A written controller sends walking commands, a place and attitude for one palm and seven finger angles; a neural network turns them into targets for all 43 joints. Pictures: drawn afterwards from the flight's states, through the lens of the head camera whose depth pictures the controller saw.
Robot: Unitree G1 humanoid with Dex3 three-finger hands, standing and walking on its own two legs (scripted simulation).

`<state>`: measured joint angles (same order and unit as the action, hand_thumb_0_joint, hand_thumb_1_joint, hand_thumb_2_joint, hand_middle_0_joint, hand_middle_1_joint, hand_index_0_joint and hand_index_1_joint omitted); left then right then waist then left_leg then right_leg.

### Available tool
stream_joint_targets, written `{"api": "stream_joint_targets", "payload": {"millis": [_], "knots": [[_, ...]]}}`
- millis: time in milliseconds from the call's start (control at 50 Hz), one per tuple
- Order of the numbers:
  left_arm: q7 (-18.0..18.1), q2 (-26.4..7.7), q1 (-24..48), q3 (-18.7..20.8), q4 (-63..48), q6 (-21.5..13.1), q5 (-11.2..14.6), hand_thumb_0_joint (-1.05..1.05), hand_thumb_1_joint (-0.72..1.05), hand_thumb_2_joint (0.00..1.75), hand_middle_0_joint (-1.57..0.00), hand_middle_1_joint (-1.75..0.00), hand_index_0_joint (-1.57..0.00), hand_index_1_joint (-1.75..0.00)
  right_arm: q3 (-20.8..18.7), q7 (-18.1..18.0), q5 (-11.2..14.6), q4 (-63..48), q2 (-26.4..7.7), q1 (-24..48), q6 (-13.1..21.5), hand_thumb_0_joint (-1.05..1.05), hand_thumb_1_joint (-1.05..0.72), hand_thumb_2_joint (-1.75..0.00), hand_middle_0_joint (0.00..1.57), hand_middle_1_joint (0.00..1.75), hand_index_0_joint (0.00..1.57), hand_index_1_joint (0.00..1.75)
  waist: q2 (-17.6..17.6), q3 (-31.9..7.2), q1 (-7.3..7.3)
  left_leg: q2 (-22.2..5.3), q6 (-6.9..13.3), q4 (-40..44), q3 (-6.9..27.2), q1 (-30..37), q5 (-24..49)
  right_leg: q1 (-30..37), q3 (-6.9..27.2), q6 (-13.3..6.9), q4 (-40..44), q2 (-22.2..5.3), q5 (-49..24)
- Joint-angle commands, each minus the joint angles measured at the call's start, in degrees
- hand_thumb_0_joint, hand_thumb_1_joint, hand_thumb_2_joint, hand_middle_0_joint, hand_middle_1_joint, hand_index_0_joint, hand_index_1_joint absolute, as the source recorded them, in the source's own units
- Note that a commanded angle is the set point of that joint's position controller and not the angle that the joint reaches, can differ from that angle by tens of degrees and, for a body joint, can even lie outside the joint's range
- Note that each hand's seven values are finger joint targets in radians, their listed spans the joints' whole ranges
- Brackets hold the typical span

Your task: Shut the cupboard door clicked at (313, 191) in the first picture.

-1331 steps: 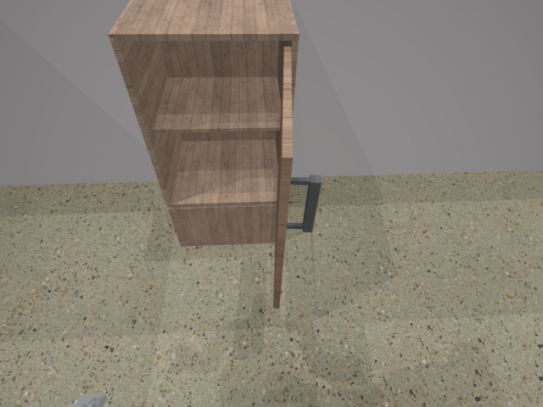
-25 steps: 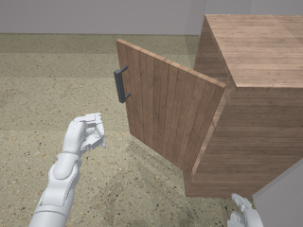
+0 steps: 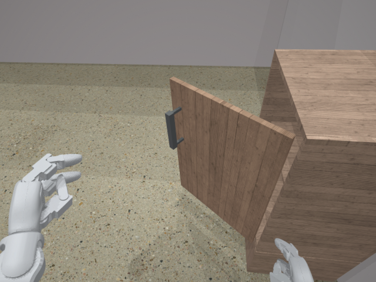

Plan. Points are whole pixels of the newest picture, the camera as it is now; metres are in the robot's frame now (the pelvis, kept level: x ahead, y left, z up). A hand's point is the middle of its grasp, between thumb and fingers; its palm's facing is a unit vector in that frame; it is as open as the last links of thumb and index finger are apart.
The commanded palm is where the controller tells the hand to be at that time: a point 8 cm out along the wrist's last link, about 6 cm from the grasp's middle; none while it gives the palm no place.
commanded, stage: draw the hand back to the body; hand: left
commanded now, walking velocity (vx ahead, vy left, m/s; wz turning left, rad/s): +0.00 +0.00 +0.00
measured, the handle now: (175, 128) +0.62 +0.12 -0.05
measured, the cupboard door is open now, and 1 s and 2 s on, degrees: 52 52 52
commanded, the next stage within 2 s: step back with the hand held close in 0.50 s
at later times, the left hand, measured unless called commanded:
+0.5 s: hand (45, 209) +0.18 +0.25 +0.16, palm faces +0.44 -0.80 -0.41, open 7.4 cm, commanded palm +0.13 +0.29 +0.17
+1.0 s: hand (25, 211) +0.18 +0.28 +0.15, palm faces +0.37 -0.78 -0.51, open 7.5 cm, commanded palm +0.11 +0.32 +0.17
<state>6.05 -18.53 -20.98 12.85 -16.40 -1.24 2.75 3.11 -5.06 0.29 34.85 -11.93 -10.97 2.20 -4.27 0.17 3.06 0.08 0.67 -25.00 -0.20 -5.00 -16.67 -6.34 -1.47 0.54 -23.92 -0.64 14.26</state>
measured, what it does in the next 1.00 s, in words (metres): stands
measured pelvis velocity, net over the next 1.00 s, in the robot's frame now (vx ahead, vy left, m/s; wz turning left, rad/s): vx -0.04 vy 0.02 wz -0.03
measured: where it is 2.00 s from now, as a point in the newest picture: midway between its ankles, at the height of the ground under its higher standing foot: outside the picture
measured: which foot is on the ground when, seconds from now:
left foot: down 0.00-1.00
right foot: down 0.00-1.00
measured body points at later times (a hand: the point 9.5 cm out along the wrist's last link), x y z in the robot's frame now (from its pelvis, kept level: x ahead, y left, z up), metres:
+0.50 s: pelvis -0.01 -0.01 +0.00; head -0.04 -0.03 +0.45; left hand +0.15 +0.29 +0.18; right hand +0.17 -0.23 -0.08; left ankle -0.03 +0.11 -0.74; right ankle -0.01 -0.13 -0.74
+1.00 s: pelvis -0.04 +0.02 -0.01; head -0.03 +0.01 +0.44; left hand +0.15 +0.32 +0.18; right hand +0.13 -0.24 -0.09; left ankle -0.03 +0.11 -0.74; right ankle -0.01 -0.13 -0.74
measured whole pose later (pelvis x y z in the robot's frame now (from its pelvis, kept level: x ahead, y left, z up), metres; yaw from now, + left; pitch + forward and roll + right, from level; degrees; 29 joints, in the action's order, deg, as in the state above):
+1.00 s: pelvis -0.04 +0.02 -0.01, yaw -2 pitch +1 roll -1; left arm 7.6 -25.2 -30.7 23.7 -24.9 -8.7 3.0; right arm -0.9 -6.3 0.8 32.7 -13.8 -10.5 -0.6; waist -1.7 -0.1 -0.3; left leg 1.0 2.5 -30.0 -2.5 -15.0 -15.6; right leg -16.5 0.7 2.3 -27.8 -1.6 11.8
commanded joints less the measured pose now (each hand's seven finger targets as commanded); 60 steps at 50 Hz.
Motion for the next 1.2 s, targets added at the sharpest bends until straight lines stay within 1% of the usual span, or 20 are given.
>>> {"api": "stream_joint_targets", "payload": {"millis": [0,100,160,260,340,400,600,620,640,680,700,780,860,880,960,980,1060,1080,1160,1180], "knots": [[1.5,-12.0,3.4,10.8,-17.4,-5.3,0.3,0.00,0.90,0.90,-0.34,-0.45,-0.34,-0.45,-3.1,-0.2,0.0,-8.9,-6.1,7.3,4.6,0.00,-0.90,-0.90,0.20,0.30,0.20,0.30,-0.1,-6.8,0.25,-1.2,-0.2,3.3,-1.3,-1.7,21.5,5.1,-1.2,-0.9,1.6,0.0,-16.0],[2.0,-14.6,-2.3,16.3,-19.0,-6.5,0.7,0.00,0.90,0.90,-0.20,-0.30,-0.20,-0.30,-3.8,-0.2,0.2,-8.3,-6.2,6.9,6.0,0.00,-0.90,-0.90,0.20,0.30,0.20,0.30,0.5,-5.0,0.86,-1.3,-0.2,3.3,-1.5,-2.8,21.0,4.4,-1.2,-0.8,1.6,0.1,-15.2],[1.5,-9.9,-2.0,11.9,-14.0,-6.3,0.5,0.00,0.90,0.90,-0.20,-0.30,-0.20,-0.30,-4.3,-0.3,0.4,-7.2,-6.9,6.4,6.4,0.00,-0.90,-0.90,0.20,0.30,0.20,0.30,3.9,0.2,-0.43,-1.4,0.1,4.0,-1.8,-3.6,16.1,0.6,-1.2,-0.5,3.2,0.3,-11.0],[1.9,-12.0,1.3,12.9,-14.8,-7.1,0.3,0.00,0.90,0.90,-0.20,-0.30,-0.20,-0.30,-4.5,-0.9,0.4,-6.9,-7.3,6.8,7.1,0.00,-0.90,-0.90,0.20,0.30,0.20,0.30,3.7,-0.6,-0.05,-0.9,0.7,4.7,-1.7,-3.2,10.5,0.5,-0.6,-0.5,4.0,0.2,-5.7],[2.3,-13.0,1.9,13.8,-18.5,-8.1,0.0,0.00,0.90,0.90,-0.20,-0.30,-0.20,-0.30,-4.2,-1.1,0.2,-7.3,-6.5,7.3,7.9,0.00,-0.90,-0.90,0.20,0.30,0.20,0.30,-0.2,-3.4,0.48,-0.5,0.6,4.5,-2.0,-2.7,11.0,2.2,-0.4,-0.7,3.3,0.1,-6.4],[2.3,-13.3,0.4,14.4,-17.9,-8.2,0.1,0.00,0.90,0.90,-0.20,-0.30,-0.20,-0.30,-3.9,-1.0,0.2,-7.1,-6.2,7.4,8.3,0.00,-0.90,-0.90,0.20,0.30,0.20,0.30,-0.9,-2.1,0.68,-0.5,0.3,4.6,-2.0,-3.6,11.1,2.3,-0.2,-0.9,3.4,0.2,-6.9],[1.6,-12.0,-0.2,13.9,-15.3,-7.8,0.7,0.00,0.90,0.90,-0.20,-0.30,-0.20,-0.30,-4.2,-0.9,0.2,-7.0,-6.4,7.0,7.9,0.00,-0.90,-0.90,0.20,0.30,0.20,0.30,1.7,-0.2,0.22,-0.8,0.5,4.9,-2.3,-3.6,9.3,0.9,0.2,-0.6,4.9,0.2,-4.4],[2.0,-18.2,5.1,19.7,-16.8,-9.8,0.3,0.00,0.90,0.90,-0.20,-0.30,-0.20,-0.30,-5.1,-0.4,0.4,-8.5,-8.9,6.6,6.5,0.00,-0.90,-0.90,0.20,0.30,0.20,0.30,2.5,1.8,-1.92,-1.4,1.4,1.2,-1.4,-8.4,4.9,-4.2,7.0,-1.4,8.3,-2.8,-5.4],[1.6,-14.7,0.1,16.8,-13.2,-10.3,0.4,0.00,0.90,0.90,-0.20,-0.30,-0.20,-0.30,-5.2,-0.3,0.3,-7.5,-8.1,6.2,5.7,0.00,-0.90,-0.90,0.20,0.30,0.20,0.30,6.2,0.7,-2.39,-0.7,1.4,-1.4,-0.9,-7.8,3.7,-6.2,8.3,-2.1,9.7,-4.9,-3.8],[1.5,-13.7,-2.6,15.6,-13.7,-11.4,0.1,0.00,0.90,0.90,-0.20,-0.30,-0.20,-0.30,-5.2,-0.2,0.3,-7.7,-7.3,6.2,4.6,0.00,-0.90,-0.90,0.20,0.30,0.20,0.30,7.7,-1.9,-2.46,-0.5,1.1,-3.8,-1.0,-8.0,4.6,-6.6,8.9,-2.9,9.0,-7.2,-5.9],[1.7,-13.6,-3.8,15.6,-14.0,-11.7,0.1,0.00,0.90,0.90,-0.20,-0.30,-0.20,-0.30,-5.3,-0.1,0.4,-7.8,-7.4,5.8,4.1,0.00,-0.90,-0.90,0.20,0.30,0.20,0.30,6.4,-4.0,-2.57,-0.7,1.0,-3.5,-0.8,-8.0,5.8,-5.5,8.5,-3.2,7.6,-7.4,-7.6],[2.7,-15.8,-6.9,17.9,-18.7,-12.0,0.5,0.00,0.90,0.90,-0.20,-0.30,-0.20,-0.30,-5.9,-1.0,0.4,-9.4,-8.5,6.1,2.6,0.00,-0.90,-0.90,0.20,0.30,0.20,0.30,0.5,-9.8,-2.69,-3.1,1.0,0.3,0.8,-7.1,20.3,-0.3,3.0,-1.3,-1.2,-3.7,-21.6],[3.1,-18.0,-7.8,20.1,-20.1,-11.3,0.7,0.00,0.90,0.90,-0.20,-0.30,-0.20,-0.30,-6.3,-1.6,0.4,-10.8,-8.9,6.3,0.8,0.00,-0.90,-0.90,0.20,0.30,0.20,0.30,0.0,-11.7,-2.28,-4.6,0.9,0.5,1.9,-10.1,28.0,2.7,1.8,-0.1,-5.7,-1.8,-27.6],[3.1,-16.6,-8.3,19.1,-19.9,-11.2,0.9,0.00,0.90,0.90,-0.20,-0.30,-0.20,-0.30,-6.2,-1.7,0.5,-11.2,-8.7,5.9,0.6,0.00,-0.90,-0.90,0.20,0.30,0.20,0.30,0.4,-11.3,-2.52,-4.9,0.9,0.6,2.0,-11.3,27.5,2.9,1.8,-0.1,-6.2,-1.7,-27.0],[3.3,-17.4,-9.1,20.1,-19.9,-11.4,0.5,0.00,0.90,0.90,-0.20,-0.30,-0.20,-0.30,-6.5,-1.6,0.4,-11.7,-9.6,5.8,0.2,0.00,-0.90,-0.90,0.20,0.30,0.20,0.30,-1.1,-9.5,-2.35,-5.9,2.1,2.8,3.5,-18.9,17.9,4.4,2.3,0.4,-8.1,-0.6,-22.6],[3.2,-15.9,-9.7,19.1,-19.6,-11.5,0.5,0.00,0.90,0.90,-0.20,-0.30,-0.20,-0.30,-6.3,-1.6,0.5,-11.8,-9.1,5.3,0.3,0.00,-0.90,-0.90,0.20,0.30,0.20,0.30,-0.2,-8.8,-2.66,-6.1,2.2,3.2,3.6,-20.6,15.6,4.7,2.3,0.5,-8.5,-0.5,-21.6],[3.5,-17.2,-8.6,20.7,-20.7,-12.5,-0.3,0.00,0.90,0.90,-0.20,-0.30,-0.20,-0.30,-6.5,-1.5,0.4,-12.1,-9.8,5.2,1.2,0.00,-0.90,-0.90,0.20,0.30,0.20,0.30,-2.6,-7.1,-2.50,-7.1,3.9,6.1,5.2,-31.2,0.6,8.8,2.8,1.0,-11.8,0.7,-18.1],[3.4,-15.4,-8.4,19.1,-20.7,-12.8,-0.3,0.00,0.90,0.90,-0.20,-0.30,-0.20,-0.30,-6.1,-1.4,0.5,-12.2,-9.3,4.7,1.4,0.00,-0.90,-0.90,0.20,0.30,0.20,0.30,-2.2,-6.5,-2.88,-7.1,4.0,6.3,5.3,-33.3,-2.7,9.1,2.8,0.9,-12.5,0.6,-17.4],[3.8,-17.1,-6.1,20.8,-21.8,-14.2,-1.1,0.00,0.90,0.90,-0.20,-0.30,-0.20,-0.30,-6.2,-1.5,0.4,-12.1,-9.8,4.2,2.7,0.00,-0.90,-0.90,0.20,0.30,0.20,0.30,-1.6,-5.5,-3.05,-7.1,4.9,7.0,6.4,-40.0,-14.8,11.1,3.8,0.9,-14.2,0.9,-15.2],[3.8,-15.9,-6.2,19.9,-21.5,-14.5,-1.2,0.00,0.90,0.90,-0.20,-0.30,-0.20,-0.30,-6.0,-1.5,0.4,-12.1,-9.3,3.8,3.0,0.00,-0.90,-0.90,0.20,0.30,0.20,0.30,-0.8,-5.3,-3.25,-6.9,4.9,6.6,6.3,-40.7,-16.2,11.0,4.1,0.8,-14.3,0.6,-14.6]]}}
